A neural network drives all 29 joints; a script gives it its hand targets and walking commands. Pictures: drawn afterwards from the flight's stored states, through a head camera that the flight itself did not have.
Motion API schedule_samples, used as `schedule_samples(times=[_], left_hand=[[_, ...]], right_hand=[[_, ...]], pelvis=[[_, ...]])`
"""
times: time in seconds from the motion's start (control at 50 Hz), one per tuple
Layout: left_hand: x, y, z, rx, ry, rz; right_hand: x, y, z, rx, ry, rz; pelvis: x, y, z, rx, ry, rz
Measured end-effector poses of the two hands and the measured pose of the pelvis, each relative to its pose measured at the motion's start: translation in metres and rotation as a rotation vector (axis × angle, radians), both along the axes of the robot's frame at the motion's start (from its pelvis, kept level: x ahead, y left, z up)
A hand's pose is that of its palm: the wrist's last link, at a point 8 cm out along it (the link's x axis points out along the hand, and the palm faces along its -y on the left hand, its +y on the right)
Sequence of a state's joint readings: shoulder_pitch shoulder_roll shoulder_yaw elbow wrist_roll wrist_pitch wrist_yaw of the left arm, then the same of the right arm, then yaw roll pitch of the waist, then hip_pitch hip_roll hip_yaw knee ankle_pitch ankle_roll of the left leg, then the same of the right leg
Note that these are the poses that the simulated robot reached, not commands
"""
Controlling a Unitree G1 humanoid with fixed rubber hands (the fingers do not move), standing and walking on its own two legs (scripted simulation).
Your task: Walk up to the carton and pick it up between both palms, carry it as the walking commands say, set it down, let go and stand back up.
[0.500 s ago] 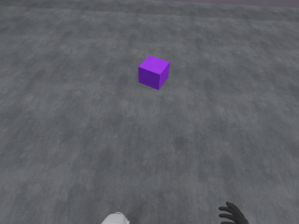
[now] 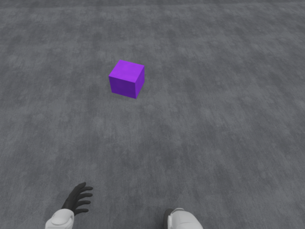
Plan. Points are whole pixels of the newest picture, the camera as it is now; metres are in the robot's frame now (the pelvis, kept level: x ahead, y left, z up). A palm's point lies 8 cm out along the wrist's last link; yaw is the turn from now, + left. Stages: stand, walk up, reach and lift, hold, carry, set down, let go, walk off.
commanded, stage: walk up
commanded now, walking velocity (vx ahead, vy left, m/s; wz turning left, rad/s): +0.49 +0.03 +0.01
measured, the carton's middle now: (127, 79) +1.33 +0.10 -0.67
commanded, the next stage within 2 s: none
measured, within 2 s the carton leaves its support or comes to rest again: neither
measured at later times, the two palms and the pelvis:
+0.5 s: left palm out of the picture +0.13 +0.26 -0.12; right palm (192, 131) +0.43 -0.18 -0.10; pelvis +0.24 +0.03 +0.00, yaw +1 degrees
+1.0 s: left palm (83, 90) +0.66 +0.25 -0.11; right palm (194, 152) +0.36 -0.18 -0.12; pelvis +0.49 +0.04 +0.00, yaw +0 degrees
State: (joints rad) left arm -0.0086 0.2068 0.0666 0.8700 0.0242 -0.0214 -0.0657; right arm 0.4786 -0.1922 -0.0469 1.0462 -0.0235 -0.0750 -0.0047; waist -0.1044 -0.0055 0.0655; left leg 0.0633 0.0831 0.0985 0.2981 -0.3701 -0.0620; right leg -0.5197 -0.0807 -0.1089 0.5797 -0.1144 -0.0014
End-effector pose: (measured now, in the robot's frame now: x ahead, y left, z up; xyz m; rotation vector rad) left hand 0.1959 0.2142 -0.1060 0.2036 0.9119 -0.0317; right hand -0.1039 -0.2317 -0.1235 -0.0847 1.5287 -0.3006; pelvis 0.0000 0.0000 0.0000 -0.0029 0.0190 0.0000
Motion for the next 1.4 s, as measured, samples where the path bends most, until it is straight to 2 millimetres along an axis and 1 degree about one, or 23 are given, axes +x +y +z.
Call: schedule_samples(times=[0.04,0.08,0.12,0.18,0.24,0.32,0.38,0.46,0.52,0.54,0.58,0.64,0.72,0.8,0.86,0.96,1.04,1.06,1.1,1.16,1.22,1.32,1.4], left_hand=[[0.031,-0.009,-0.002,0.024,-0.057,0.016],[0.035,-0.008,-0.007,0.053,-0.038,0.052],[0.015,0.000,-0.010,0.084,0.051,0.105],[-0.028,0.015,-0.008,0.123,0.199,0.204],[-0.069,0.024,-0.002,0.147,0.329,0.283],[-0.104,0.027,0.005,0.147,0.469,0.357],[-0.109,0.029,0.007,0.128,0.533,0.398],[-0.088,0.039,-0.003,0.078,0.576,0.424],[-0.055,0.056,-0.023,0.045,0.594,0.419],[-0.039,0.064,-0.032,0.039,0.592,0.405],[0.003,0.077,-0.040,0.035,0.554,0.371],[0.082,0.093,-0.041,0.027,0.453,0.306],[0.181,0.102,-0.033,0.014,0.343,0.219],[0.265,0.098,-0.025,0.010,0.264,0.155],[0.327,0.084,-0.019,0.000,0.201,0.111],[0.429,0.046,-0.010,-0.017,0.088,0.045],[0.495,0.025,-0.012,0.020,-0.007,0.049],[0.500,0.024,-0.014,0.035,-0.009,0.063],[0.492,0.030,-0.015,0.064,0.043,0.111],[0.457,0.047,-0.009,0.122,0.173,0.194],[0.421,0.056,-0.001,0.153,0.294,0.256],[0.381,0.058,0.008,0.154,0.449,0.322],[0.376,0.061,0.006,0.126,0.515,0.359]], right_hand=[[0.022,-0.010,-0.015,0.020,0.027,0.011],[0.059,-0.022,-0.025,0.031,0.009,0.036],[0.111,-0.033,-0.026,0.029,-0.062,0.080],[0.195,-0.045,-0.020,0.023,-0.182,0.150],[0.270,-0.047,-0.012,0.030,-0.268,0.210],[0.356,-0.030,-0.001,0.059,-0.357,0.282],[0.417,-0.006,0.007,0.084,-0.420,0.335],[0.497,0.033,0.016,0.089,-0.506,0.398],[0.548,0.057,0.017,0.048,-0.567,0.420],[0.558,0.061,0.015,0.026,-0.577,0.414],[0.558,0.063,0.013,-0.004,-0.548,0.386],[0.529,0.054,0.016,-0.042,-0.435,0.307],[0.482,0.046,0.022,-0.068,-0.276,0.196],[0.445,0.050,0.023,-0.059,-0.128,0.108],[0.432,0.057,0.021,-0.032,-0.038,0.054],[0.443,0.061,0.011,0.020,0.056,-0.016],[0.483,0.046,-0.015,0.066,0.105,-0.015],[0.501,0.039,-0.022,0.071,0.099,-0.001],[0.548,0.023,-0.028,0.064,0.041,0.031],[0.632,0.003,-0.026,0.050,-0.088,0.098],[0.709,-0.006,-0.020,0.048,-0.197,0.158],[0.807,0.007,-0.010,0.071,-0.307,0.236],[0.866,0.035,-0.004,0.099,-0.363,0.288]], pelvis=[[0.026,-0.013,-0.012,0.014,0.003,0.015],[0.045,-0.020,-0.016,0.010,0.003,0.016],[0.063,-0.024,-0.010,0.011,-0.002,0.018],[0.091,-0.027,0.001,0.014,-0.009,0.022],[0.118,-0.024,0.008,0.021,-0.014,0.021],[0.153,-0.016,0.014,0.027,-0.014,0.018],[0.179,-0.004,0.015,0.026,-0.013,0.017],[0.219,0.018,0.011,0.011,-0.008,0.020],[0.255,0.040,-0.002,-0.007,-0.004,0.010],[0.265,0.047,-0.008,-0.005,-0.005,0.007],[0.282,0.056,-0.008,-0.002,-0.007,0.006],[0.310,0.063,0.001,-0.017,-0.010,0.004],[0.348,0.068,0.012,-0.026,-0.013,0.003],[0.384,0.068,0.016,-0.026,-0.017,0.003],[0.411,0.062,0.015,-0.022,-0.018,0.005],[0.463,0.045,0.007,-0.004,-0.013,0.005],[0.514,0.023,-0.013,0.017,-0.009,0.017],[0.524,0.019,-0.016,0.013,-0.008,0.018],[0.541,0.014,-0.013,0.014,-0.008,0.022],[0.566,0.011,-0.002,0.023,-0.015,0.024],[0.590,0.011,0.007,0.033,-0.017,0.022],[0.625,0.020,0.015,0.041,-0.017,0.017],[0.650,0.034,0.015,0.033,-0.014,0.017]])
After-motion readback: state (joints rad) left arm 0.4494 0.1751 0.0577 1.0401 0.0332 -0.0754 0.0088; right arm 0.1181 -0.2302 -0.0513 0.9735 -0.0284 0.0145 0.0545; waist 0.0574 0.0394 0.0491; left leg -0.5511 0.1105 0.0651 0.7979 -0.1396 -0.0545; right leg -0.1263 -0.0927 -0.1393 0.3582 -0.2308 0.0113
